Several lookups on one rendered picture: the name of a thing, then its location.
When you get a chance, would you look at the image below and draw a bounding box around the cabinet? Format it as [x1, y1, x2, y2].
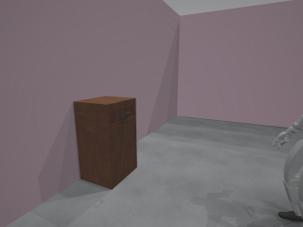
[73, 96, 137, 189]

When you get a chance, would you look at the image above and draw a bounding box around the robot right hand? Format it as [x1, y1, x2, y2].
[272, 131, 292, 149]

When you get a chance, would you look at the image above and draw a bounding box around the robot right thigh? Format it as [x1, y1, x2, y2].
[283, 139, 303, 189]

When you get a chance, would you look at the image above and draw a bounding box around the drawer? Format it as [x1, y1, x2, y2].
[109, 104, 135, 125]

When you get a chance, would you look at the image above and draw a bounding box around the handle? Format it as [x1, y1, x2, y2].
[121, 112, 132, 116]

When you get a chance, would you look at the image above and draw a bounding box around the robot right shin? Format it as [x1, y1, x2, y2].
[282, 180, 301, 217]

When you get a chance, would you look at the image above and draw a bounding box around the robot right forearm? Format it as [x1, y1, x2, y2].
[286, 114, 303, 135]

